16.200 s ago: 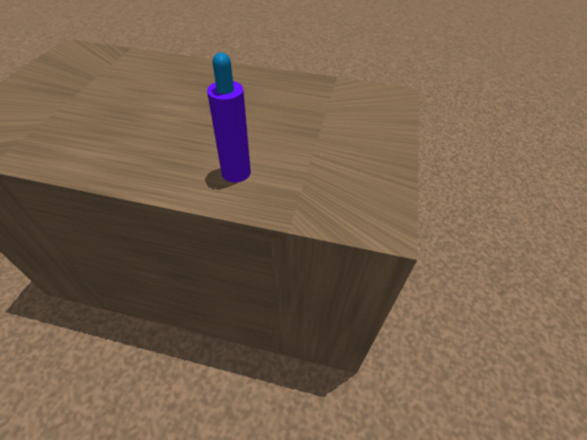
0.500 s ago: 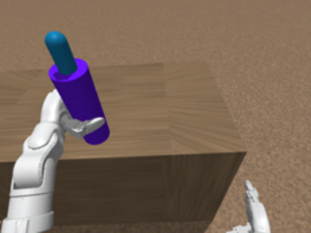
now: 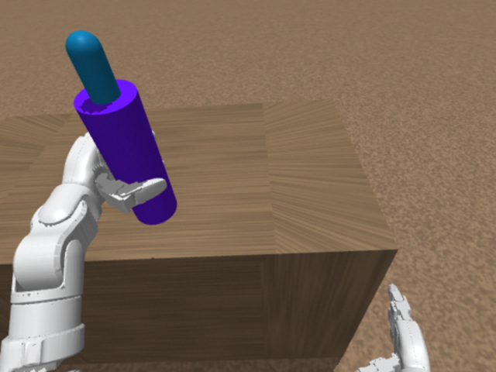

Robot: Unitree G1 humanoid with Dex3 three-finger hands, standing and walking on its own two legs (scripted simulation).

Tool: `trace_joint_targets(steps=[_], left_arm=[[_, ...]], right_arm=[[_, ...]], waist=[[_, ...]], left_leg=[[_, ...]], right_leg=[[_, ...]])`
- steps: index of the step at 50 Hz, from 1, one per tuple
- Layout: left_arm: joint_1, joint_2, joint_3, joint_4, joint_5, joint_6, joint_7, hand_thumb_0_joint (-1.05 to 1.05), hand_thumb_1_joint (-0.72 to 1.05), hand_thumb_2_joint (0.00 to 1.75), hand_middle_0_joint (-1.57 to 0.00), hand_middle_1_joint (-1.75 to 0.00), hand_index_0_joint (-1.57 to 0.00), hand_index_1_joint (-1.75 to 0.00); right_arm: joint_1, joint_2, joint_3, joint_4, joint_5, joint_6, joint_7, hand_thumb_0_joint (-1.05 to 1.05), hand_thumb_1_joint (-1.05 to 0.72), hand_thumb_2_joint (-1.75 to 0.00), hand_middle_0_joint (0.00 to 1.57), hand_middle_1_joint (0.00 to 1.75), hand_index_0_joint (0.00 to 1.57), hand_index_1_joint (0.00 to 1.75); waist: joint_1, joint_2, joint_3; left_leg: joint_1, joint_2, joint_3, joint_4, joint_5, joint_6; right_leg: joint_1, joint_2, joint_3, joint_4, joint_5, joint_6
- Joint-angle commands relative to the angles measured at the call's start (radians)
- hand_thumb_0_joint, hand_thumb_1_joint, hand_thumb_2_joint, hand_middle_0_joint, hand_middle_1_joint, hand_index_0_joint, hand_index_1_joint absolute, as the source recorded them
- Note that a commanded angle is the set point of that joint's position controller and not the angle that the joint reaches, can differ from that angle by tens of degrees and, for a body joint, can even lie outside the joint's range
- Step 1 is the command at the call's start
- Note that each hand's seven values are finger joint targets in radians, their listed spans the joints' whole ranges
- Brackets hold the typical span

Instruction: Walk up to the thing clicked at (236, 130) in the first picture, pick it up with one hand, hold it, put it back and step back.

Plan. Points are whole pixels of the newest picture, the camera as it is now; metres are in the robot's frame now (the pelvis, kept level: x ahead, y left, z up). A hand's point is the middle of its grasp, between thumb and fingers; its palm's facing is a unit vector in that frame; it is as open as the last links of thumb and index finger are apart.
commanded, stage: hold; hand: left
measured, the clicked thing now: (127, 144) +0.33 +0.14 +0.26
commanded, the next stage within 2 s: none
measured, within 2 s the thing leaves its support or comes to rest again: neither
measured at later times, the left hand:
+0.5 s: hand (126, 167) +0.33 +0.15 +0.23, palm faces -0.03 -1.00 -0.08, open 9.8 cm
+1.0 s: hand (120, 172) +0.32 +0.16 +0.22, palm faces +0.00 -1.00 -0.09, open 9.8 cm
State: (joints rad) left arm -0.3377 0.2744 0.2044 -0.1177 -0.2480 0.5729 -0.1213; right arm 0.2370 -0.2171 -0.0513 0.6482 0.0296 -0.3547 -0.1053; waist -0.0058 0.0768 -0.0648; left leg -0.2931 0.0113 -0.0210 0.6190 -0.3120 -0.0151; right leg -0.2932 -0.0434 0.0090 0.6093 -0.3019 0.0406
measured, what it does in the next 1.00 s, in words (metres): stands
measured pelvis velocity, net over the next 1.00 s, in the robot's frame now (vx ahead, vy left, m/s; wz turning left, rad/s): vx -0.01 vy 0.00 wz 0.00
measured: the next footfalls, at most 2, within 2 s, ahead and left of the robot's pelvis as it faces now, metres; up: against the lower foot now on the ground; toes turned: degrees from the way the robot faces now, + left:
none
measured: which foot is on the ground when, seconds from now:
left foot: down 0.00-1.00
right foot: down 0.00-1.00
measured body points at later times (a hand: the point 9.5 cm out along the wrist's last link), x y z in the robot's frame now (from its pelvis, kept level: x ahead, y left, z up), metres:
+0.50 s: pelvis +0.00 -0.01 +0.00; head -0.04 -0.04 +0.45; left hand +0.32 +0.20 +0.23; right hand +0.18 -0.25 -0.06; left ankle +0.01 +0.13 -0.73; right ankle +0.01 -0.15 -0.73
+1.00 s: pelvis -0.01 +0.00 +0.00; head -0.04 -0.03 +0.45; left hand +0.31 +0.21 +0.23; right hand +0.16 -0.25 -0.07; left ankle +0.01 +0.13 -0.73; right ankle +0.01 -0.15 -0.73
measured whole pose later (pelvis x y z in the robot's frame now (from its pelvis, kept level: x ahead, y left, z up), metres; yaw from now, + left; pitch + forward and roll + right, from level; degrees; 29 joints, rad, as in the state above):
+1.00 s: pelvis -0.01 +0.00 +0.00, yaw +0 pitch -1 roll +0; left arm -0.30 0.31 0.24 -0.17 -0.24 0.56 -0.13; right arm 0.23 -0.23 -0.06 0.69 0.03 -0.35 -0.11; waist 0.00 0.08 -0.06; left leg -0.29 0.02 -0.03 0.62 -0.30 -0.02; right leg -0.29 -0.04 0.01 0.60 -0.29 0.04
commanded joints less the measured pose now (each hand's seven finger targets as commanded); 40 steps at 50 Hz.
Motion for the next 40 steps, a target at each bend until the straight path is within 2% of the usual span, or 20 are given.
trace_joint_targets(steps=[1, 2, 3, 4, 5, 8, 10, 11, 14, 15, 18, 22, 23, 25, 27, 30, 31, 32, 34, 40], left_arm=[[-0.453, 0.177, 0.122, -0.290, -0.027, -0.114, 0.001, 0.00, 0.09, 1.29, -1.30, -1.44, -1.30, -1.47], [-0.476, 0.191, 0.131, -0.354, -0.027, -0.122, 0.005, 0.00, 0.07, 1.27, -1.30, -1.44, -1.31, -1.46], [-0.463, 0.187, 0.135, -0.319, -0.023, -0.123, 0.008, 0.00, 0.06, 1.27, -1.29, -1.43, -1.30, -1.45], [-0.462, 0.198, 0.148, -0.368, -0.026, -0.132, 0.012, 0.00, 0.08, 1.27, -1.29, -1.43, -1.30, -1.45], [-0.483, 0.206, 0.138, -0.362, -0.019, -0.135, 0.013, 0.00, 0.06, 1.27, -1.29, -1.43, -1.29, -1.45], [-0.522, 0.244, 0.157, -0.475, -0.016, -0.156, 0.027, 0.00, 0.04, 1.27, -1.29, -1.43, -1.29, -1.45], [-0.443, 0.198, 0.139, -0.376, -0.020, -0.147, 0.027, 0.00, 0.03, 1.26, -1.28, -1.43, -1.28, -1.45], [-0.450, 0.201, 0.146, -0.393, -0.030, -0.147, 0.025, 0.00, 0.00, 1.26, -1.27, -1.42, -1.28, -1.45], [-0.507, 0.257, 0.160, -0.466, -0.027, -0.151, 0.019, 0.00, 0.00, 1.26, -1.28, -1.43, -1.28, -1.45], [-0.467, 0.246, 0.167, -0.378, -0.026, -0.139, 0.016, 0.00, -0.03, 1.27, -1.28, -1.43, -1.28, -1.46], [-0.477, 0.211, 0.140, -0.342, -0.037, -0.122, 0.000, 0.00, -0.02, 1.27, -1.28, -1.43, -1.28, -1.46], [-0.526, 0.240, 0.141, -0.330, -0.031, -0.103, -0.026, 0.00, 0.05, 1.28, -1.30, -1.44, -1.30, -1.47], [-0.481, 0.209, 0.123, -0.236, -0.031, -0.090, -0.034, 0.00, 0.05, 1.28, -1.32, -1.45, -1.32, -1.47], [-0.537, 0.235, 0.138, -0.284, -0.037, -0.092, -0.047, 0.00, 0.05, 1.28, -1.32, -1.45, -1.32, -1.47], [-0.532, 0.217, 0.118, -0.269, -0.039, -0.090, -0.057, 0.00, 0.07, 1.29, -1.32, -1.46, -1.32, -1.48], [-0.548, 0.245, 0.155, -0.285, -0.040, -0.095, -0.047, 0.00, 0.07, 1.28, -1.31, -1.45, -1.32, -1.47], [-0.544, 0.223, 0.135, -0.292, -0.041, -0.101, -0.045, 0.00, 0.06, 1.28, -1.32, -1.46, -1.33, -1.48], [-0.561, 0.259, 0.176, -0.338, -0.044, -0.110, -0.035, 0.00, 0.06, 1.29, -1.32, -1.46, -1.33, -1.48], [-0.525, 0.250, 0.179, -0.304, -0.042, -0.112, -0.021, 0.00, 0.06, 1.28, -1.32, -1.46, -1.32, -1.48], [-0.524, 0.274, 0.207, -0.433, -0.033, -0.139, 0.023, 0.00, 0.02, 1.29, -1.30, -1.46, -1.31, -1.48]], right_arm=[[-0.100, -0.097, -0.036, -0.202, 0.002, -0.051, 0.003, 0.00, 0.53, -0.06, 0.05, 0.05, 0.05, 0.05], [-0.101, -0.090, -0.033, -0.176, 0.002, -0.047, 0.007, 0.00, 0.53, -0.06, 0.05, 0.05, 0.05, 0.05], [-0.095, -0.100, -0.045, -0.179, 0.000, -0.045, 0.008, 0.00, 0.52, -0.06, 0.05, 0.05, 0.05, 0.05], [-0.117, -0.095, -0.042, -0.178, 0.000, -0.044, 0.008, 0.00, 0.53, -0.06, 0.05, 0.05, 0.05, 0.05], [-0.109, -0.102, -0.049, -0.183, -0.002, -0.046, 0.008, 0.00, 0.53, -0.06, 0.05, 0.05, 0.05, 0.05], [-0.118, -0.098, -0.046, -0.185, -0.006, -0.055, 0.002, 0.00, 0.52, -0.06, 0.05, 0.05, 0.05, 0.05], [-0.131, -0.102, -0.046, -0.184, -0.008, -0.059, -0.003, 0.00, 0.52, -0.06, 0.05, 0.05, 0.05, 0.05], [-0.163, -0.102, -0.044, -0.176, -0.009, -0.064, -0.006, 0.00, 0.52, -0.06, 0.05, 0.05, 0.05, 0.05], [-0.140, -0.093, -0.039, -0.149, -0.009, -0.063, -0.016, 0.00, 0.52, -0.06, 0.05, 0.05, 0.05, 0.05], [-0.123, -0.097, -0.038, -0.155, -0.010, -0.065, -0.020, 0.00, 0.52, -0.06, 0.05, 0.05, 0.05, 0.05], [-0.144, -0.085, -0.021, -0.136, -0.010, -0.070, -0.025, 0.00, 0.53, -0.06, 0.05, 0.05, 0.05, 0.05], [-0.130, -0.106, -0.038, -0.127, -0.006, -0.067, -0.025, 0.00, 0.53, -0.06, 0.05, 0.05, 0.05, 0.05], [-0.127, -0.112, -0.037, -0.137, -0.004, -0.067, -0.024, 0.00, 0.53, -0.06, 0.05, 0.05, 0.05, 0.05], [-0.116, -0.110, -0.037, -0.121, 0.000, -0.064, -0.017, 0.00, 0.53, -0.06, 0.05, 0.05, 0.05, 0.05], [-0.132, -0.111, -0.032, -0.169, 0.003, -0.065, -0.014, 0.00, 0.54, -0.06, 0.05, 0.05, 0.05, 0.05], [-0.107, -0.105, -0.033, -0.150, 0.004, -0.059, -0.007, 0.00, 0.53, -0.06, 0.05, 0.05, 0.05, 0.05], [-0.114, -0.096, -0.028, -0.171, 0.004, -0.061, -0.003, 0.00, 0.53, -0.06, 0.05, 0.05, 0.05, 0.05], [-0.110, -0.105, -0.039, -0.165, 0.004, -0.061, -0.001, 0.00, 0.53, -0.06, 0.05, 0.05, 0.05, 0.05], [-0.118, -0.110, -0.047, -0.186, 0.005, -0.062, 0.001, 0.00, 0.53, -0.06, 0.05, 0.05, 0.05, 0.05], [-0.136, -0.104, -0.054, -0.165, -0.001, -0.063, -0.002, 0.00, 0.52, -0.06, 0.05, 0.05, 0.05, 0.05]], waist=[[-0.001, -0.065, -0.267], [0.015, -0.036, -0.276], [0.004, -0.036, -0.276], [0.024, -0.021, -0.274], [0.007, -0.021, -0.292], [0.011, 0.001, -0.300], [0.002, -0.040, -0.273], [0.014, -0.035, -0.267], [0.004, -0.003, -0.288], [-0.011, -0.048, -0.271], [-0.007, -0.060, -0.236], [-0.014, -0.052, -0.220], [-0.021, -0.066, -0.216], [-0.018, -0.041, -0.236], [-0.016, -0.056, -0.225], [-0.005, -0.038, -0.260], [-0.003, -0.043, -0.249], [0.010, -0.031, -0.266], [0.013, -0.040, -0.256], [0.031, -0.009, -0.288]], left_leg=[[0.146, -0.020, 0.018, -0.073, 0.263, 0.020], [0.144, -0.019, 0.014, -0.073, 0.279, 0.015], [0.150, -0.014, 0.014, -0.070, 0.294, 0.012], [0.141, -0.018, 0.014, -0.071, 0.284, 0.011], [0.152, -0.019, 0.016, -0.067, 0.285, 0.015], [0.159, -0.022, 0.016, -0.070, 0.251, 0.016], [0.142, -0.019, 0.011, -0.073, 0.234, 0.017], [0.131, -0.024, 0.015, -0.069, 0.216, 0.021], [0.156, -0.029, 0.020, -0.068, 0.209, 0.025], [0.156, -0.025, 0.018, -0.066, 0.209, 0.030], [0.136, -0.029, 0.020, -0.070, 0.192, 0.032], [0.140, -0.031, 0.020, -0.089, 0.157, 0.029], [0.139, -0.028, 0.016, -0.091, 0.162, 0.030], [0.151, -0.027, 0.015, -0.092, 0.179, 0.027], [0.142, -0.030, 0.018, -0.089, 0.182, 0.030], [0.155, -0.029, 0.017, -0.088, 0.189, 0.028], [0.141, -0.028, 0.018, -0.091, 0.184, 0.025], [0.143, -0.024, 0.013, -0.093, 0.190, 0.021], [0.134, -0.026, 0.016, -0.089, 0.181, 0.023], [0.130, -0.025, 0.020, -0.080, 0.185, 0.020]], right_leg=[[0.043, 0.041, -0.071, -0.082, 0.241, -0.023], [0.047, 0.041, -0.072, -0.072, 0.248, -0.027], [0.044, 0.042, -0.072, -0.070, 0.255, -0.029], [0.048, 0.042, -0.072, -0.074, 0.245, -0.029], [0.056, 0.039, -0.067, -0.075, 0.258, -0.028], [0.054, 0.038, -0.064, -0.082, 0.231, -0.026], [0.053, 0.039, -0.067, -0.087, 0.214, -0.024], [0.056, 0.037, -0.063, -0.089, 0.203, -0.023], [0.044, 0.033, -0.059, -0.095, 0.207, -0.019], [0.034, 0.035, -0.062, -0.097, 0.210, -0.014], [0.026, 0.032, -0.064, -0.100, 0.201, -0.013], [-0.002, 0.038, -0.071, -0.108, 0.162, -0.019], [-0.001, 0.039, -0.072, -0.107, 0.165, -0.020], [0.001, 0.040, -0.073, -0.099, 0.179, -0.023], [0.000, 0.039, -0.073, -0.103, 0.183, -0.020], [0.013, 0.037, -0.070, -0.100, 0.185, -0.021], [0.015, 0.039, -0.072, -0.099, 0.177, -0.024], [0.019, 0.043, -0.076, -0.094, 0.174, -0.027], [0.033, 0.041, -0.073, -0.100, 0.167, -0.026], [0.049, 0.041, -0.065, -0.094, 0.168, -0.028]])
